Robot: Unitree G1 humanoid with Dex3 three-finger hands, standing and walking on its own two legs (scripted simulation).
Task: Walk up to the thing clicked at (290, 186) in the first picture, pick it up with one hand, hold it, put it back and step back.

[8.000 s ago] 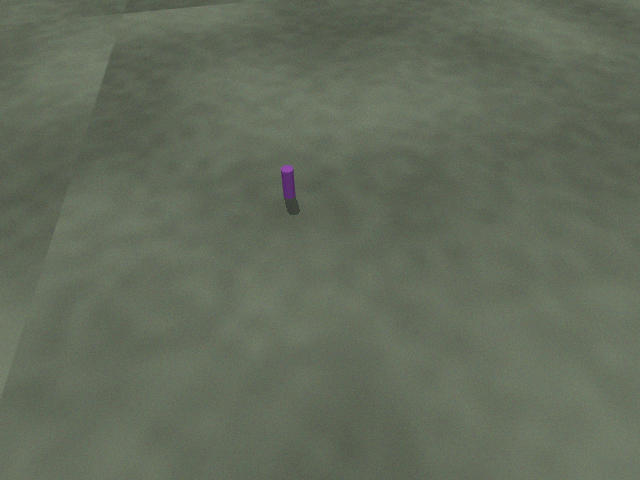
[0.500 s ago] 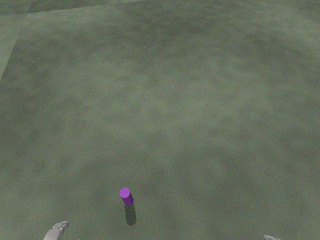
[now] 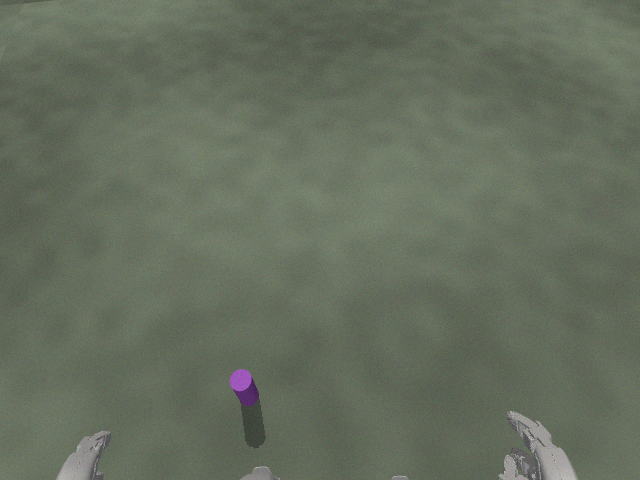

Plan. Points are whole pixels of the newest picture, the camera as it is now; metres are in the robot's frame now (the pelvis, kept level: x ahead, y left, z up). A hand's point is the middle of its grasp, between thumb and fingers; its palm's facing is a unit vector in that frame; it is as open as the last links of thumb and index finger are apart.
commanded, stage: go down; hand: left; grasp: from the side
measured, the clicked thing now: (245, 388) +0.41 +0.21 -0.65
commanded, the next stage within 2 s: none
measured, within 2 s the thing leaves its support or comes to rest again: neither
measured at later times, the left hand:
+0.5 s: hand out of the picture +0.14 +0.28 -0.15, palm faces +0.10 -0.94 -0.33, open 17.4 cm
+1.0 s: hand (124, 423) +0.25 +0.34 -0.25, palm faces +0.15 -0.96 -0.23, open 17.1 cm
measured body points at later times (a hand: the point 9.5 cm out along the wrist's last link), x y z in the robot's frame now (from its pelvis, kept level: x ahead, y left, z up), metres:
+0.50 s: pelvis -0.01 -0.01 -0.05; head +0.09 +0.01 +0.39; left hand +0.13 +0.33 -0.13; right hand +0.16 -0.26 -0.13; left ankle +0.01 +0.13 -0.69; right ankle -0.02 -0.14 -0.69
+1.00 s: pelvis -0.06 +0.00 -0.19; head +0.12 +0.03 +0.22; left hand +0.24 +0.39 -0.23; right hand +0.10 -0.27 -0.30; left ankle +0.01 +0.13 -0.69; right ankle -0.02 -0.14 -0.69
